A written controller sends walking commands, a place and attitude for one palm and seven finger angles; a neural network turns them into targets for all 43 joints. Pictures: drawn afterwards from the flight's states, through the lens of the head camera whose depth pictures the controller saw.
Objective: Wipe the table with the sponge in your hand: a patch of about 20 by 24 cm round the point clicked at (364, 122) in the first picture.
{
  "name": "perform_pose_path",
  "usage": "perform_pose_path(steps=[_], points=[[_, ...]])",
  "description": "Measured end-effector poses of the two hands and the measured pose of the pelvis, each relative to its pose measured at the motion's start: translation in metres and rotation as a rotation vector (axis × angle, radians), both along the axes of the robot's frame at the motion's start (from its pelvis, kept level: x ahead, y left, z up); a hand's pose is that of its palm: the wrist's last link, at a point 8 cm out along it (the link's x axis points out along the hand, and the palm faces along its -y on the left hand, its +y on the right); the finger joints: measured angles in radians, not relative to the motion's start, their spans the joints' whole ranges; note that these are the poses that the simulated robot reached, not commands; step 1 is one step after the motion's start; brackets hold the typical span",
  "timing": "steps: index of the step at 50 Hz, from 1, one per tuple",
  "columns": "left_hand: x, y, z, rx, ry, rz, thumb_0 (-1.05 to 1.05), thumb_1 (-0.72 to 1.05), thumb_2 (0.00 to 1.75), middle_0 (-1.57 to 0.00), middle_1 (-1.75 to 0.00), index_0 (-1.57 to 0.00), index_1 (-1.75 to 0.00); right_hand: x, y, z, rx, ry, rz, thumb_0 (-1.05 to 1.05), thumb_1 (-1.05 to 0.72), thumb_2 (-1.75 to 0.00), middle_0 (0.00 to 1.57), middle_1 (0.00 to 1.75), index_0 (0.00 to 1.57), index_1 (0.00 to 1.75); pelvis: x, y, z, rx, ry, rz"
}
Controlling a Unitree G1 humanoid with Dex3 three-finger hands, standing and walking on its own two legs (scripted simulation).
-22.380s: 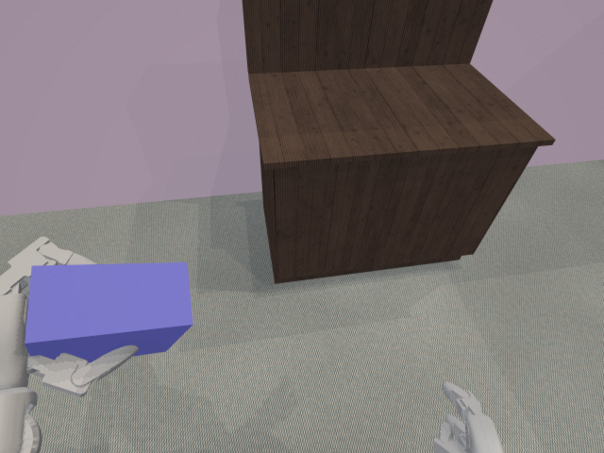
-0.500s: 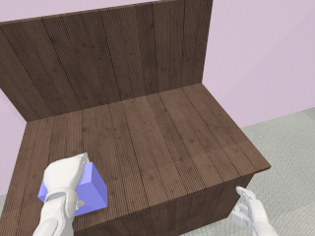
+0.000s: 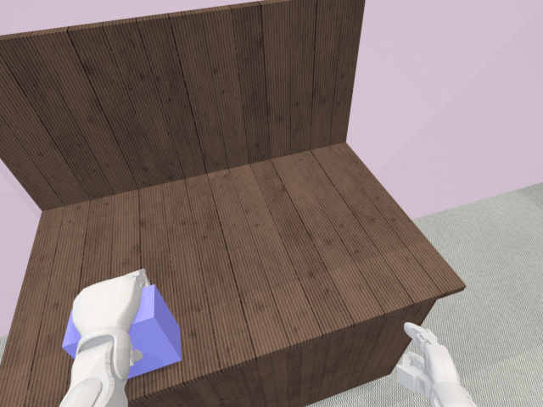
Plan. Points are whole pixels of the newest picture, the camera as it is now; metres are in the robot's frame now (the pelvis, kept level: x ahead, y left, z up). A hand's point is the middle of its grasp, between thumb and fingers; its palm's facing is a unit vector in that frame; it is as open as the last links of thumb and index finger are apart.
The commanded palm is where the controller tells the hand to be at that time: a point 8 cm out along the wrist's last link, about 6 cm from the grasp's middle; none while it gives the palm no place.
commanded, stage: lower the sponge onto the table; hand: left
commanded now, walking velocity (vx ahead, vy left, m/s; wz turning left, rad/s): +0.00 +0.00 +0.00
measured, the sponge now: (134, 343) +0.20 +0.28 -0.05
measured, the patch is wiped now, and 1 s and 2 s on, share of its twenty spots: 0.00 0.35 0.45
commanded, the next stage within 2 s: wipe forward along the first lane in 0.42 s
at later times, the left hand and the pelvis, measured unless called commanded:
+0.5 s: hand (131, 327) +0.21 +0.27 -0.01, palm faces -0.09 -0.09 -0.99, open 10.2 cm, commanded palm +0.19 +0.26 +0.04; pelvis -0.01 +0.00 +0.00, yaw +0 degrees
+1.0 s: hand (132, 302) +0.26 +0.29 -0.01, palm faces -0.12 -0.04 -0.99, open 10.2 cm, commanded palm +0.24 +0.28 +0.02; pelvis -0.02 -0.01 -0.01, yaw +0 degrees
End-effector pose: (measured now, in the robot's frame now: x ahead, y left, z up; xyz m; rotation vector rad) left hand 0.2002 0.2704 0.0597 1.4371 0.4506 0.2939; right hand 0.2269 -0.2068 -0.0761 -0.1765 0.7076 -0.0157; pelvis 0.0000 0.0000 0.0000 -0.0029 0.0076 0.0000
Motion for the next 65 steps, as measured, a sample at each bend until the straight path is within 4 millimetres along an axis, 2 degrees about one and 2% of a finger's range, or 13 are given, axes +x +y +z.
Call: perform_pose_path(steps=[10,21,30,39,50,65], points=[[-0.008,-0.006,-0.009,-0.001,0.003,-0.013,0.0,-0.5,1.04,-0.7,-1.32,-0.72,-1.32,-0.008,-0.002,-0.002,-0.004,0.006,-0.013,0.01,-0.91,-0.9,0.2,0.3,0.2,0.3,-0.005,0.002,-0.002,0.0,0.003,0.002],[-0.001,-0.006,-0.013,0.026,0.011,-0.003,-0.01,-0.5,1.04,-0.7,-1.32,-0.72,-1.32,-0.017,0.004,-0.007,0.019,0.016,-0.017,0.01,-0.91,-0.9,0.2,0.3,0.2,0.3,-0.011,0.001,-0.003,0.002,0.011,0.004],[0.001,-0.005,-0.015,0.028,0.01,0.004,-0.01,-0.5,1.04,-0.7,-1.32,-0.72,-1.32,-0.024,-0.003,-0.012,0.012,0.039,-0.029,0.01,-0.91,-0.9,0.2,0.3,0.2,0.3,-0.012,-0.002,-0.005,0.003,0.022,0.006],[0.021,0.004,-0.014,0.058,0.02,0.02,-0.01,-0.5,1.04,-0.7,-1.32,-0.72,-1.32,-0.036,-0.019,-0.019,-0.017,0.082,-0.065,0.01,-0.91,-0.9,0.2,0.3,0.2,0.3,-0.015,-0.007,-0.007,0.004,0.045,0.008],[0.043,0.011,-0.017,0.08,0.045,0.009,0.0,-0.51,1.04,-0.71,-1.32,-0.73,-1.32,-0.061,-0.038,-0.034,-0.034,0.151,-0.116,0.01,-0.91,-0.9,0.2,0.3,0.2,0.3,-0.016,-0.01,-0.01,0.002,0.088,0.009],[0.065,0.022,-0.019,0.106,0.038,0.012,0.0,-0.51,1.04,-0.71,-1.32,-0.73,-1.32,-0.09,-0.046,-0.048,-0.042,0.224,-0.154,0.01,-0.91,-0.9,0.2,0.3,0.2,0.3,-0.022,-0.01,-0.017,-0.003,0.132,0.012]])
